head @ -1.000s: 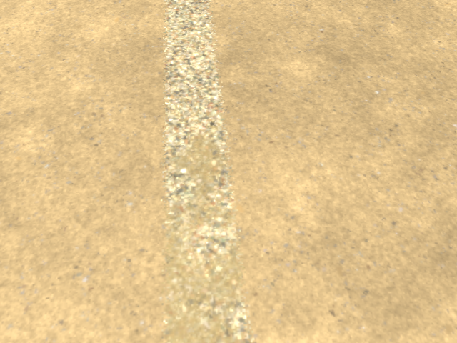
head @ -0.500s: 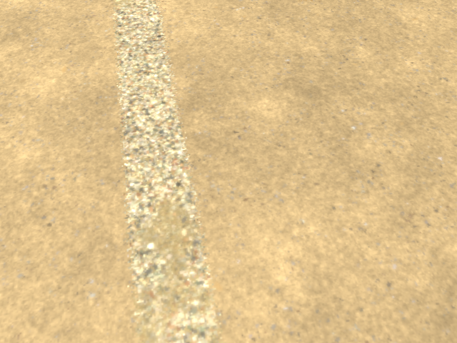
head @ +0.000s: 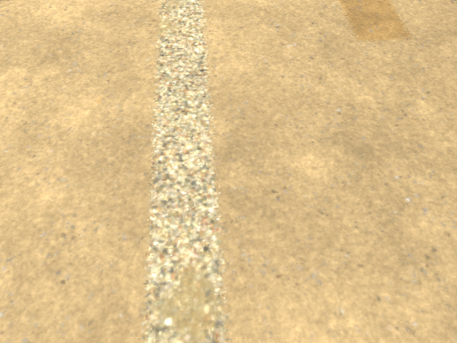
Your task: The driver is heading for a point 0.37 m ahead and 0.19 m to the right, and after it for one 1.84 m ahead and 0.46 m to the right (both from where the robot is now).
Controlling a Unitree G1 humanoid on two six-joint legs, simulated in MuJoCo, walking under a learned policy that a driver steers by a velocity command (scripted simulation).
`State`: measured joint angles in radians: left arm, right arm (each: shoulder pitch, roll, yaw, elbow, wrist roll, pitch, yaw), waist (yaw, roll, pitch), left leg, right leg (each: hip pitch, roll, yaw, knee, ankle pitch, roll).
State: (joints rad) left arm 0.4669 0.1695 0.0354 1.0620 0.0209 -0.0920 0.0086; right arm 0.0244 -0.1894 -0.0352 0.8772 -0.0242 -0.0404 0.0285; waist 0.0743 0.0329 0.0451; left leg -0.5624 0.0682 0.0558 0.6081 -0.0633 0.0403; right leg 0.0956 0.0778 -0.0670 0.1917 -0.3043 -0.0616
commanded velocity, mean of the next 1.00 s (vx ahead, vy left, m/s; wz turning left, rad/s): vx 0.50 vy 0.00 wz -0.40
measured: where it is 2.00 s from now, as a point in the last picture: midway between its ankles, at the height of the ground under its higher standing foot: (354, 190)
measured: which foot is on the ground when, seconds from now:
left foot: up 0.00-0.04, down 0.06-0.60, up 0.62-1.00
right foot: down 0.00-0.06, up 0.08-0.60, down 0.62-1.00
